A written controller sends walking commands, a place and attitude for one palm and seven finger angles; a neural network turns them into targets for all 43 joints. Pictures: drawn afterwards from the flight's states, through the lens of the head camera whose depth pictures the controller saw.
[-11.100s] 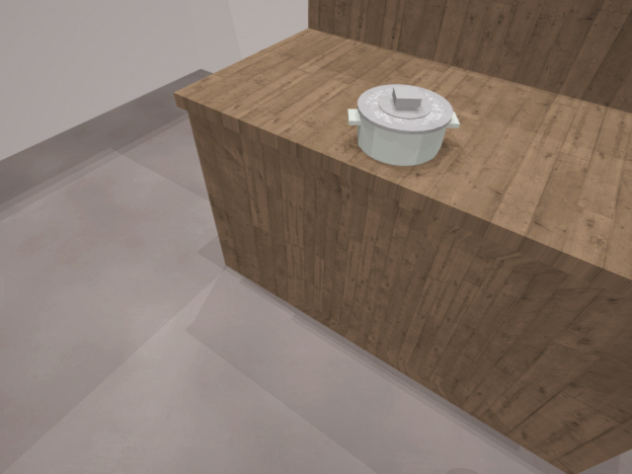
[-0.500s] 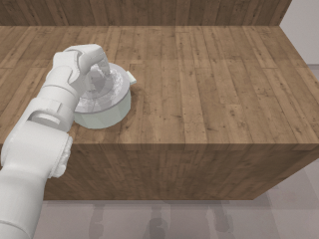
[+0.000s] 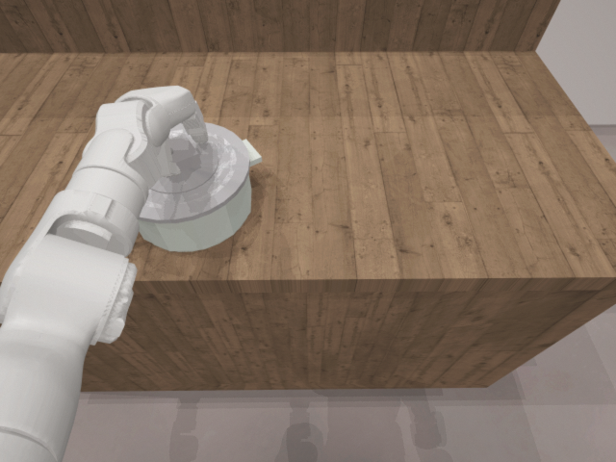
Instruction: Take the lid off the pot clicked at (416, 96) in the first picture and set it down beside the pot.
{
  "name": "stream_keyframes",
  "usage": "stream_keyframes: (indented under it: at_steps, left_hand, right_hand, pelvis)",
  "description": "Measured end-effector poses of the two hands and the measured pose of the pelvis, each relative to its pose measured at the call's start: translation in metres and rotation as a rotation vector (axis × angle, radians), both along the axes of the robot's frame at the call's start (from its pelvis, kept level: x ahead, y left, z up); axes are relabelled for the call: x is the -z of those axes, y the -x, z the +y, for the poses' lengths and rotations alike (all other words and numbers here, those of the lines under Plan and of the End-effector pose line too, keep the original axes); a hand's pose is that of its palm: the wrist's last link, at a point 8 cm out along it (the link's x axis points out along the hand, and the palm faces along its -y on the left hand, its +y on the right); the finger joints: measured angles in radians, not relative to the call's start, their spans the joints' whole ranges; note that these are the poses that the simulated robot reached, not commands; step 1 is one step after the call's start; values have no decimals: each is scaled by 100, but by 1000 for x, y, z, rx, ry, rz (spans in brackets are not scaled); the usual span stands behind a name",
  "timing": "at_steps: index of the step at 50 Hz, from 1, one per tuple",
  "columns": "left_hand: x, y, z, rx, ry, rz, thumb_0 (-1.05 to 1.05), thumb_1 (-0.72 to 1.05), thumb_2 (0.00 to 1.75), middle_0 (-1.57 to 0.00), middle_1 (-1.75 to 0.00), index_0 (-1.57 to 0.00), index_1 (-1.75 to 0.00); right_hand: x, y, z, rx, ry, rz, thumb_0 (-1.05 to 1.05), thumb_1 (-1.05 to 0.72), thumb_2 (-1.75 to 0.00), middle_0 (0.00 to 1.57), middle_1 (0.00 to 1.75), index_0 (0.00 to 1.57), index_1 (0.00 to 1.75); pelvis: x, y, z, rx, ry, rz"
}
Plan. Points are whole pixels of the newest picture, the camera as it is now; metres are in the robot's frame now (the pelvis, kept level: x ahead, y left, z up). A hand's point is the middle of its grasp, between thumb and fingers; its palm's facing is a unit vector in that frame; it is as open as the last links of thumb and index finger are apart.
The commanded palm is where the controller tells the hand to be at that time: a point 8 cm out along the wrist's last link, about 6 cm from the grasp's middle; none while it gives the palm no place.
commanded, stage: lower the open fingers around the knob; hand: left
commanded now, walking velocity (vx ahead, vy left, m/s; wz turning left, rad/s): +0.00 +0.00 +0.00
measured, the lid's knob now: (175, 155) +0.52 +0.15 +0.11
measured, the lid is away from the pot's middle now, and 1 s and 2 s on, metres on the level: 0.00 0.00 0.00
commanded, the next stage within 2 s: close the fingers and squeeze the knob in 0.28 s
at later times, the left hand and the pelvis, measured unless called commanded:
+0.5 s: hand (164, 158) +0.49 +0.15 +0.13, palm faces -0.39 -0.04 -0.92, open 10.4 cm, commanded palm +0.49 +0.15 +0.18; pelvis +0.00 +0.00 +0.00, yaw +0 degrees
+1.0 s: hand (169, 162) +0.48 +0.15 +0.13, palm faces -0.40 -0.03 -0.92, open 8.5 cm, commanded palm +0.49 +0.14 +0.18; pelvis +0.00 +0.00 +0.00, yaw +0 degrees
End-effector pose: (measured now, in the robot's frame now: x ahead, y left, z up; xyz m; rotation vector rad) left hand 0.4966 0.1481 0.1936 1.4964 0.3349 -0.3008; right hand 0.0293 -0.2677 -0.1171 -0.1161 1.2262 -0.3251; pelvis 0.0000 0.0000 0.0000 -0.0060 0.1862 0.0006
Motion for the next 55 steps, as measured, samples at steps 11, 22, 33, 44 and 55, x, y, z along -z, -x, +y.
stream_keyframes:
  at_steps: [11,22,33,44,55]
  left_hand:
    - [1,2,6,-1,3,-8,0,-30,147,-85,-9,-85,-8]
    - [2,8,7,13,-1,-12,0,-28,142,-78,-13,-78,-14]
    - [5,12,3,27,-4,4,0,-7,104,-52,-71,-54,-72]
    - [7,14,0,21,-15,2,0,6,95,-48,-92,-53,-94]
    - [8,10,-1,14,-25,7,-1,15,89,-49,-97,-55,-100]
  right_hand:
    - [-3,10,-2,14,20,10,1,-91,-90,20,30,20,29]
    - [-1,11,4,10,1,12,1,-91,-90,20,30,20,29]
    - [1,3,8,-7,-13,-5,1,-91,-90,20,30,20,29]
    - [1,-2,4,-18,-12,-15,1,-91,-90,20,30,20,29]
    - [0,-1,-3,-12,-5,-4,1,-91,-90,20,30,20,29]
  pelvis:
    - [0,2,2,4,2,-3]
    - [-1,3,4,1,3,-13]
    - [-1,2,5,-4,1,-15]
    - [-2,2,2,-8,-1,-19]
    - [-2,-1,-2,-8,-2,-17]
